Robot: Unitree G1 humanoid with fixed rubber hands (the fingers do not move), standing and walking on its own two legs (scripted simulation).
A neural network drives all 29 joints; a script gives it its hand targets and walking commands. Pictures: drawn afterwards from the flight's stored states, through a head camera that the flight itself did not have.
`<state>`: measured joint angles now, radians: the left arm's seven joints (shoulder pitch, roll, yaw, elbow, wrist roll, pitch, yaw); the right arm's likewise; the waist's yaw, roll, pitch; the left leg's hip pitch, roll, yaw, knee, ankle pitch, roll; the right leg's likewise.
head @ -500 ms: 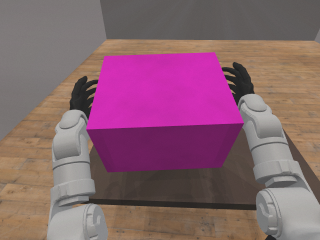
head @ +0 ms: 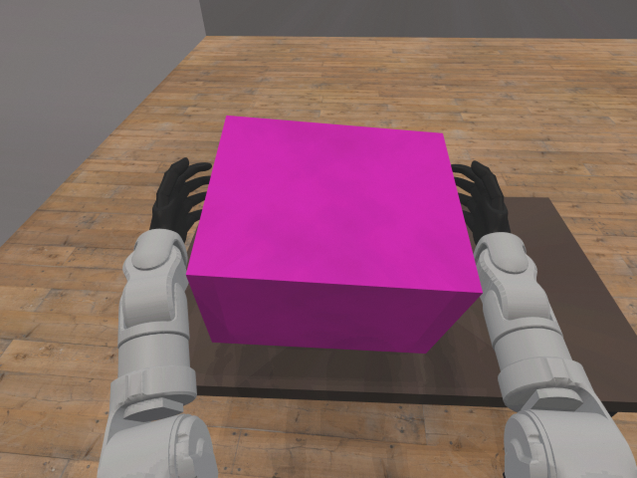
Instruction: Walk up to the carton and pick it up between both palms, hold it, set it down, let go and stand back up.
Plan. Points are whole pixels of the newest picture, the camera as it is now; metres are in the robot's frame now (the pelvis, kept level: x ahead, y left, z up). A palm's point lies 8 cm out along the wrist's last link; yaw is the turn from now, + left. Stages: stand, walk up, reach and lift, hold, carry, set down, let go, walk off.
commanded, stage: set down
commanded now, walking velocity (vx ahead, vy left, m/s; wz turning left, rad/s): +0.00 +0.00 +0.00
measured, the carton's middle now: (328, 237) +0.40 +0.01 +0.12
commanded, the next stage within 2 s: none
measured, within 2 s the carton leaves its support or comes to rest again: neither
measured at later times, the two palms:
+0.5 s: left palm (185, 239) +0.38 +0.19 +0.14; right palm (485, 234) +0.38 -0.20 +0.13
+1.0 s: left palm (194, 249) +0.39 +0.19 +0.11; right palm (478, 237) +0.40 -0.20 +0.11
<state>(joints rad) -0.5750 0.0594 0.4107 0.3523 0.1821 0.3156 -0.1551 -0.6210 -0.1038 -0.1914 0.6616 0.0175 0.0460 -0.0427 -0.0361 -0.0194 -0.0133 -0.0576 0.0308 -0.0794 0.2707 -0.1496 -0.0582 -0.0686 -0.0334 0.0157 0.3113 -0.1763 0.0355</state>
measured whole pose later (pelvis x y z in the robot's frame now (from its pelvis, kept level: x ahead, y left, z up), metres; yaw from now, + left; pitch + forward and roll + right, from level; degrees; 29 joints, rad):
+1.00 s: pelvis +0.02 +0.00 +0.00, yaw +0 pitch -2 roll +0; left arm -0.57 0.05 0.40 0.60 0.18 0.09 -0.09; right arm -0.64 -0.10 -0.29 0.82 -0.11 -0.10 0.03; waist -0.02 -0.02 0.03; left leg -0.06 0.03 -0.08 0.27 -0.17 -0.06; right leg -0.07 -0.03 0.01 0.31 -0.20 0.03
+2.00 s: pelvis +0.03 +0.00 +0.00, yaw +0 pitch +14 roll +0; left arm -0.66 0.09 0.36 1.04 0.18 -0.29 0.03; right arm -0.74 -0.15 -0.38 1.11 -0.20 -0.34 0.05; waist -0.02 -0.02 -0.10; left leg -0.39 0.04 -0.08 0.31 -0.17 -0.06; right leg -0.38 -0.02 0.01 0.31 -0.17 0.03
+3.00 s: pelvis +0.03 +0.00 -0.01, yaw +0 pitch +20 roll +0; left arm -0.70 0.11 0.37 1.20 0.18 -0.47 0.06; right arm -0.79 -0.16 -0.46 1.26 -0.25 -0.50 0.05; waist -0.02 -0.02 -0.14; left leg -0.53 0.05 -0.08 0.33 -0.16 -0.06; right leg -0.51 -0.02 0.01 0.31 -0.16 0.03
